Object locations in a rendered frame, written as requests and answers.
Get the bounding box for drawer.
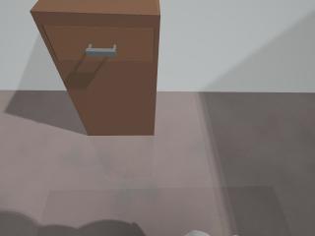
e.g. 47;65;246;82
43;25;154;62

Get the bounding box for cabinet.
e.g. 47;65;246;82
30;0;160;136

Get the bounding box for handle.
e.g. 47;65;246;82
86;44;116;57

